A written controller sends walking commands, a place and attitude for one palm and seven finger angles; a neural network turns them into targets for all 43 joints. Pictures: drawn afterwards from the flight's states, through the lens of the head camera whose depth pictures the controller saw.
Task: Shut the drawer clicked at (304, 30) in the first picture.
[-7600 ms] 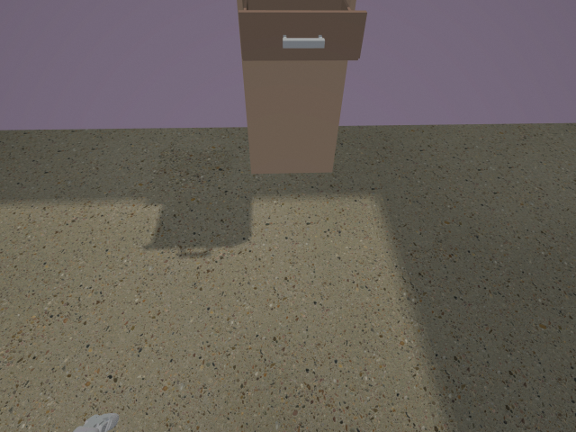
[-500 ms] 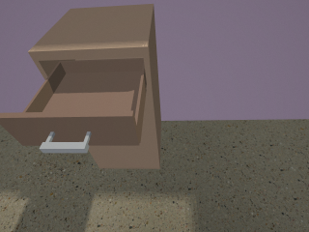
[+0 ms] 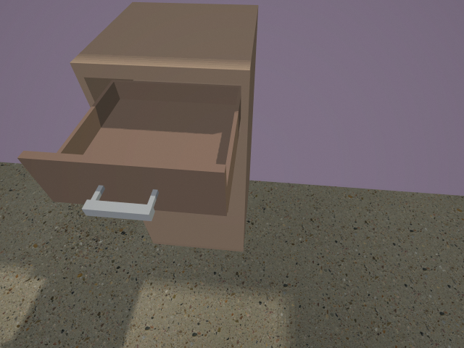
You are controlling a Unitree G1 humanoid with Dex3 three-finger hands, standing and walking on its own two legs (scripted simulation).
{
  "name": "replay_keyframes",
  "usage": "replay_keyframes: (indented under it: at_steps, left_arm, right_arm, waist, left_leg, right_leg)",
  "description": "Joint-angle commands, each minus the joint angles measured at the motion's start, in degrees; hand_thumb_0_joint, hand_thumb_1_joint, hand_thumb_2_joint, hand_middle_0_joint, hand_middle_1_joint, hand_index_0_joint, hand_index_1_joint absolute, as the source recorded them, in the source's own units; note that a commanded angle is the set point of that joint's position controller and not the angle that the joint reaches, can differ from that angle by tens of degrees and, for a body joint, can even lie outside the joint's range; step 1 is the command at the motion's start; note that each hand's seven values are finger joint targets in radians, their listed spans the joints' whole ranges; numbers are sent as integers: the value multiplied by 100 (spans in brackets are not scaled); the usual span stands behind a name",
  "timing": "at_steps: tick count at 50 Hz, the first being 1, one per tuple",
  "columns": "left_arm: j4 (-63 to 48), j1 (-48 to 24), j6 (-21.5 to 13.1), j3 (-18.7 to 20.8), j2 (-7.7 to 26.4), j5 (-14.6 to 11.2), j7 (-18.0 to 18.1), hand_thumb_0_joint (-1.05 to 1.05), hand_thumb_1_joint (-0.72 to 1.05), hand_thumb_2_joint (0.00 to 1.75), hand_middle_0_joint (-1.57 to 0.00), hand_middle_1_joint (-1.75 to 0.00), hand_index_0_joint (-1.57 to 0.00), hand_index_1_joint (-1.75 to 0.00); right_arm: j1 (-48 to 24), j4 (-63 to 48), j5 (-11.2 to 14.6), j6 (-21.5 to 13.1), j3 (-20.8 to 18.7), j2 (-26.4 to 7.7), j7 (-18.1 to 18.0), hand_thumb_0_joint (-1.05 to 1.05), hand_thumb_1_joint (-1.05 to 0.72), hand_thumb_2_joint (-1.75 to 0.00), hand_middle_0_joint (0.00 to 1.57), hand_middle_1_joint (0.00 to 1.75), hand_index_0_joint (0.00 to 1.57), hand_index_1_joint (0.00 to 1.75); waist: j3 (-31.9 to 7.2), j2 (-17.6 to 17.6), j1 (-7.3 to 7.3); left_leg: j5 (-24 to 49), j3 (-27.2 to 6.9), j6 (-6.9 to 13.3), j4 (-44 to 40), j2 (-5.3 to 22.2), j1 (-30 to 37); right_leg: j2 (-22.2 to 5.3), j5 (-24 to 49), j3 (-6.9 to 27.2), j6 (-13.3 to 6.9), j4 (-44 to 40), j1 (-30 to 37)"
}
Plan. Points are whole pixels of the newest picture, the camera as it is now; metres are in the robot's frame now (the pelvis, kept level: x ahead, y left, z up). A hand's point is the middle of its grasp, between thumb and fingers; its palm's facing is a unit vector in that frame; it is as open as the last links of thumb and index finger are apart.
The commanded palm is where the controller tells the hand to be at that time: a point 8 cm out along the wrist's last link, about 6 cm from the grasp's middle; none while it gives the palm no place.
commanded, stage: shuffle to correct the standing spot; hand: left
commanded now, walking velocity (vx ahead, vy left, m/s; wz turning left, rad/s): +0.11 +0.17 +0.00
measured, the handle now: (123, 201) +0.35 +0.25 +0.04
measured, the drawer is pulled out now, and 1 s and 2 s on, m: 0.29 0.29 0.29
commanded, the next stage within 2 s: come to a stop and stand still in 0.04 s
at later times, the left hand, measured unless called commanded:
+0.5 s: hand out of the picture +0.09 +0.24 -0.17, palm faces +0.01 -0.97 -0.26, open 7.3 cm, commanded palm none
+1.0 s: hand out of the picture +0.04 +0.19 -0.18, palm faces +0.06 -0.98 -0.20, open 7.3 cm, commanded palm none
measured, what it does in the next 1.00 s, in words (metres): steps on the spot: left foot, then right foot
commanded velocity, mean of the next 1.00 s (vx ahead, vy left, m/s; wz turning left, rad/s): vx -0.02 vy -0.05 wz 0.00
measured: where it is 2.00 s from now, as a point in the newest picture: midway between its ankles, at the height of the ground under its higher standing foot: outside the picture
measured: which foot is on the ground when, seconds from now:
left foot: up 0.00-0.16, down 0.18-0.54, up 0.56-0.80, down 0.82-1.00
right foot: down 0.00-0.18, up 0.20-0.48, down 0.50-1.00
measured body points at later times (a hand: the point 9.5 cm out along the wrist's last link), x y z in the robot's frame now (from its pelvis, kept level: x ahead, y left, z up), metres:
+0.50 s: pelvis +0.04 +0.05 -0.01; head +0.06 +0.02 +0.43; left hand +0.09 +0.29 -0.15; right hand +0.03 -0.16 -0.19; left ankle +0.06 +0.18 -0.74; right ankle +0.04 -0.02 -0.75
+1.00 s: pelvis +0.03 +0.02 +0.00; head +0.03 +0.01 +0.45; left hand +0.03 +0.24 -0.16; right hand +0.04 -0.20 -0.17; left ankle +0.00 +0.15 -0.74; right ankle +0.04 -0.02 -0.74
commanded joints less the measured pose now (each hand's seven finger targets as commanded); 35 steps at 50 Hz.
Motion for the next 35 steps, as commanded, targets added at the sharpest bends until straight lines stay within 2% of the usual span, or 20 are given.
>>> replay_keyframes:
  at_steps: [1,5,6,7,8,9,10,11,12,15,19,22,23,24,25,26,27,28,31,35]
  left_arm:
    - [-356,58,-45,262,1125,30,70,0,90,90,-20,-30,-20,-30]
    - [-418,-99,23,300,1210,46,38,0,90,90,-20,-30,-20,-30]
    - [-413,-95,58,269,1127,44,26,0,90,90,-20,-30,-20,-30]
    - [-445,-84,93,236,992,54,15,0,90,90,-20,-30,-20,-30]
    - [-527,-37,139,189,724,35,2,0,90,90,-20,-30,-20,-30]
    - [-644,14,137,97,445,46,-4,0,90,90,-20,-30,-20,-30]
    - [-762,-80,141,50,394,55,1,0,90,90,-20,-30,-20,-30]
    - [-671,-103,127,33,388,45,12,0,90,90,-20,-30,-20,-30]
    - [-524,-116,121,17,340,22,-1,0,90,90,-20,-30,-20,-30]
    - [-384,148,126,-21,288,-26,-40,0,90,90,-20,-30,-20,-30]
    - [-554,-120,202,-10,397,-49,-28,0,90,90,-20,-30,-20,-30]
    - [-642,-64,210,45,440,-33,-27,0,90,90,-20,-30,-20,-30]
    - [-619,36,193,65,453,-21,-23,0,90,90,-20,-30,-20,-30]
    - [-644,80,166,85,564,1,-9,0,90,90,-20,-30,-20,-30]
    - [-669,45,125,96,788,29,27,0,90,90,-20,-30,-20,-30]
    - [-651,29,84,105,995,23,48,0,90,90,-20,-30,-20,-30]
    - [-694,-70,53,79,1074,-3,57,0,90,90,-20,-30,-20,-30]
    - [-733,-201,29,91,1027,8,74,0,90,90,-20,-30,-20,-30]
    - [-767,-481,26,46,811,-6,107,0,90,90,-20,-30,-20,-30]
    - [-672,-330,12,62,868,9,84,0,90,90,-20,-30,-20,-30]
  right_arm:
    - [-86,-512,7,-85,-101,-274,69,0,-90,-90,20,30,20,30]
    - [294,-451,-12,-159,-110,-228,75,0,-90,-90,20,30,20,30]
    - [491,-400,-23,-188,-107,-306,54,0,-90,-90,20,30,20,30]
    - [818,-328,-39,-226,-126,-449,25,0,-90,-90,20,30,20,30]
    - [1063,-295,-110,-250,-194,-784,-10,0,-90,-90,20,30,20,30]
    - [1315,-326,-120,-230,-223,-1026,-41,0,-90,-90,20,30,20,30]
    - [1195,-402,-99,-210,-229,-1045,-71,0,-90,-90,20,30,20,30]
    - [834,-456,-126,-254,-152,-793,-67,0,-90,-90,20,30,20,30]
    - [431,-486,-117,-302,-91,-649,-85,0,-90,-90,20,30,20,30]
    - [37,-523,-73,-403,1,-472,-145,0,-90,-90,20,30,20,30]
    - [251,-383,-100,-314,-120,-788,-208,0,-90,-90,20,30,20,30]
    - [234,-358,-91,-236,-200,-886,-223,0,-90,-90,20,30,20,30]
    - [188,-358,-74,-213,-220,-876,-220,0,-90,-90,20,30,20,30]
    - [194,-372,-48,-198,-221,-776,-201,0,-90,-90,20,30,20,30]
    - [221,-382,-6,-191,-187,-520,-181,0,-90,-90,20,30,20,30]
    - [243,-452,22,-170,-130,-279,-162,0,-90,-90,20,30,20,30]
    - [218,-437,22,-117,-115,-154,-152,0,-90,-90,20,30,20,30]
    - [146,-425,10,-55,-134,-154,-156,0,-90,-90,20,30,20,30]
    - [160,-268,15,-20,-111,-65,-135,0,-90,-90,20,30,20,30]
    - [48,-252,32,-75,-67,-15,-116,0,-90,-90,20,30,20,30]
  waist:
    - [527,-563,-74]
    - [500,-623,-273]
    - [447,-351,-344]
    - [294,164,-472]
    - [289,1257,-520]
    - [164,1819,-520]
    - [459,1150,-502]
    - [351,722,-361]
    - [376,783,-242]
    - [174,384,-83]
    - [-193,375,-306]
    - [-254,429,-252]
    - [-312,493,-194]
    - [-317,222,-180]
    - [-278,-489,-219]
    - [-353,-1058,-286]
    - [-405,-1013,-283]
    - [-398,-1213,-267]
    - [-219,-708,-326]
    - [-155,-576,-197]
  left_leg:
    - [290,-179,-2,-170,188,-361]
    - [794,170,-25,-1140,0,722]
    - [791,198,-15,-1409,-60,1172]
    - [557,37,50,-1697,96,1493]
    - [245,-1223,440,-2292,960,1552]
    - [41,-2348,928,-3089,1687,1379]
    - [-242,-2709,1253,-3307,1999,815]
    - [-456,-2461,1186,-3357,1800,393]
    - [-141,-2239,1108,-3352,1668,81]
    - [1499,-1396,1018,-3130,1450,-36]
    - [2901,-1212,1113,-2574,1609,738]
    - [3096,-1115,1006,-2231,1569,580]
    - [2989,-972,858,-1993,1429,440]
    - [2592,-763,623,-1701,1116,281]
    - [1789,-343,317,-1325,664,-41]
    - [603,107,77,-940,206,-178]
    - [-373,71,-5,-389,9,-82]
    - [-769,-108,14,187,47,-150]
    - [-519,-167,-22,795,74,-229]
    - [-404,-45,-74,-278,73,-1]
  right_leg:
    - [-1995,119,1545,-633,-980,-611]
    - [-1687,-707,1089,-300,-455,-1355]
    - [-1466,-899,949,-209,-81,-1615]
    - [-1172,-1127,684,-103,565,-1772]
    - [-518,-1619,72,140,1744,-2286]
    - [-104,-2294,-216,292,2930,-2555]
    - [-272,-2162,156,240,3509,-2615]
    - [-437,-1765,341,184,3653,-2270]
    - [-569,-1365,478,231,3672,-2094]
    - [-545,-775,479,373,3156,-1545]
    - [-405,-1060,352,443,2259,-1513]
    - [-302,-587,333,395,1473,-1098]
    - [-301,-53,366,384,919,-770]
    - [-404,502,609,349,420,-523]
    - [-847,1405,1188,188,192,-318]
    - [-1547,2367,1687,-89,52,-344]
    - [-1893,2783,1829,-453,-128,-593]
    - [-1793,2870,1807,-568,-219,-669]
    - [-1522,2531,1522,-626,-333,-718]
    - [-1376,2124,1509,-680,-404,-419]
